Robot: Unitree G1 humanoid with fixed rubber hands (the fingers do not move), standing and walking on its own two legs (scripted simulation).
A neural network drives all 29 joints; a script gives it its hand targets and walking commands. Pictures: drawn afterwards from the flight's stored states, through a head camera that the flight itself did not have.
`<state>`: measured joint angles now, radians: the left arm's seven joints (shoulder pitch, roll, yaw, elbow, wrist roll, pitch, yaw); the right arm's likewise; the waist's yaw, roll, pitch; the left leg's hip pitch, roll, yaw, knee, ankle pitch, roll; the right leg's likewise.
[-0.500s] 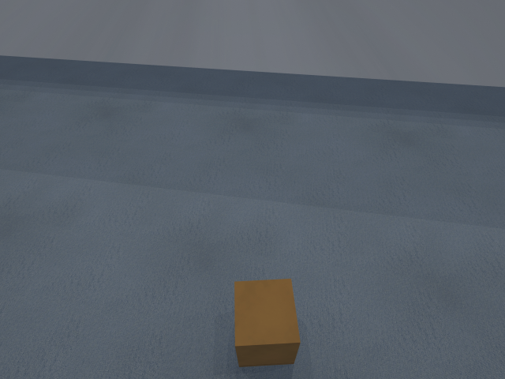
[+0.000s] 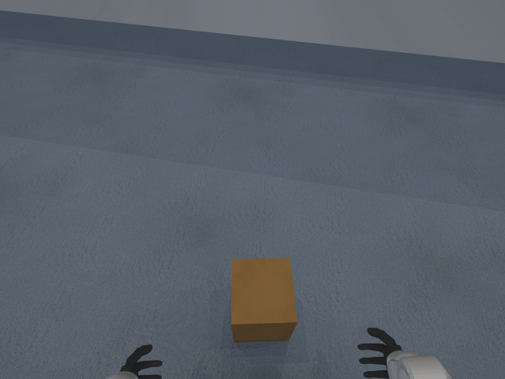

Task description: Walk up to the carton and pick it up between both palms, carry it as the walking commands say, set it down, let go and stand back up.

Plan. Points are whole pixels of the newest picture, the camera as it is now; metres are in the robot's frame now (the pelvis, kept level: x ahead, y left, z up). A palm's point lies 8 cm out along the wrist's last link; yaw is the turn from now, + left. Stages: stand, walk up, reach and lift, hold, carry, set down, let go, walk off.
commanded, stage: reach and lift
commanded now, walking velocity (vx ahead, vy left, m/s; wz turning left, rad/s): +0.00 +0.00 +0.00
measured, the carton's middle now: (261, 301) +0.45 -0.04 -0.63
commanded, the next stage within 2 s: none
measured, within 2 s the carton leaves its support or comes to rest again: neither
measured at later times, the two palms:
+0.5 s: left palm out of the picture +0.17 +0.20 -0.15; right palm (384, 366) +0.18 -0.22 -0.15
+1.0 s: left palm (169, 299) +0.32 +0.18 -0.18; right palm (350, 286) +0.33 -0.20 -0.18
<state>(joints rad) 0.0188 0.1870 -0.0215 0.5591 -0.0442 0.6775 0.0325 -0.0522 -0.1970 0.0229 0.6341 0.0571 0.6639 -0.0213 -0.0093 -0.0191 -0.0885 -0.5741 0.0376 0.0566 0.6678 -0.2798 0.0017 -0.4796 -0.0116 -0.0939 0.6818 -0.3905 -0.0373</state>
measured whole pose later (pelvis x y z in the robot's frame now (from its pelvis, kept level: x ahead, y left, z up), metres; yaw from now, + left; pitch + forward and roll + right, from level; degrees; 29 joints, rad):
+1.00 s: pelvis -0.10 +0.02 -0.09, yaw -3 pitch +28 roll +0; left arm -0.78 0.08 0.27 0.72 0.00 0.33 0.16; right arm -0.91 -0.27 -0.19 0.94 0.00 0.29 0.02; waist 0.03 0.00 0.06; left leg -1.28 0.04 0.06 1.06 -0.27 0.02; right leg -1.23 -0.01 -0.03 1.14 -0.39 -0.02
